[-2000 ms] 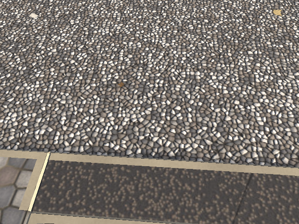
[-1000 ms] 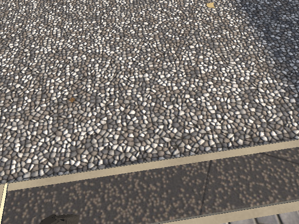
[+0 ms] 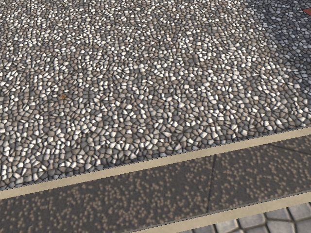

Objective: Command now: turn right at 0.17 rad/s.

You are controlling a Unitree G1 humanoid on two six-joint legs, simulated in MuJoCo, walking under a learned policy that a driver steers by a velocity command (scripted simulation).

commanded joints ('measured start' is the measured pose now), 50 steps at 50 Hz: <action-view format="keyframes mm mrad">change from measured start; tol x16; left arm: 1 -18 58 2 -34 -8 -39 23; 30 96 218 55 153 -32 -110 -10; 33 47 18 -24 67 -22 -157 2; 50 38 26 2 38 -64 -123 -79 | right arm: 1 -15 -73 -8 -54 -8 -11 -14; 27 -90 20 44 -172 34 -27 64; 29 -18 -7 38 -142 29 -32 65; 32 498 -254 -68 25 28 -49 37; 39 176 26 37 -37 -30 -137 52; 50 295 -127 -3 41 -42 -134 -69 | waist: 1 7 -97 -206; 27 51 -83 18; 31 -210 -34 -140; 32 -277 182 -165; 39 15 116 -68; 47 -4 -33 125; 50 63 63 -13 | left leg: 1 -175 25 -128 15 105 -10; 5 26 -12 -126 -199 225 -39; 17 -354 85 -103 -168 186 28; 26 -297 95 -55 -291 176 99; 29 -63 24 12 -394 131 144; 31 510 -133 106 -483 251 192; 33 804 238 -735 -782 -203 317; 39 333 206 -236 -869 332 154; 47 382 82 162 -1031 867 -5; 50 439 93 216 -847 1493 -26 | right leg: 1 293 -272 231 -212 603 -185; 11 237 -345 112 -322 263 -201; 16 399 -420 196 -482 -324 -148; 29 313 -369 -164 -420 -44 -109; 31 67 -279 -269 42 509 -80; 33 -494 -41 46 860 -339 24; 34 -588 0 245 927 -239 15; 39 -487 -164 220 818 216 24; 47 -484 -39 52 302 465 -24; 50 -165 76 -133 212 406 -48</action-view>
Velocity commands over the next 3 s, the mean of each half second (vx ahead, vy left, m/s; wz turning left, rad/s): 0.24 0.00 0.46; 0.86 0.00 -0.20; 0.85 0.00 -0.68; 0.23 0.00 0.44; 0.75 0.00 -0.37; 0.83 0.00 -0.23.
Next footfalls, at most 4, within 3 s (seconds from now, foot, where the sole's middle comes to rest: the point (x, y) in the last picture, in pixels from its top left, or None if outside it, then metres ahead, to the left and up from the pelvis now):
0.62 left None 0.17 0.28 -0.77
1.08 right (104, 193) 0.58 0.28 -0.77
1.52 left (78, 132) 0.98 0.49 -0.89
2.00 right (111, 125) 1.02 0.31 -0.89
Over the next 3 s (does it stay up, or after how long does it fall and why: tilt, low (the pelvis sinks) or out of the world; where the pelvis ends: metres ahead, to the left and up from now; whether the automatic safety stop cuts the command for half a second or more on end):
stays up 1.46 0.30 -0.12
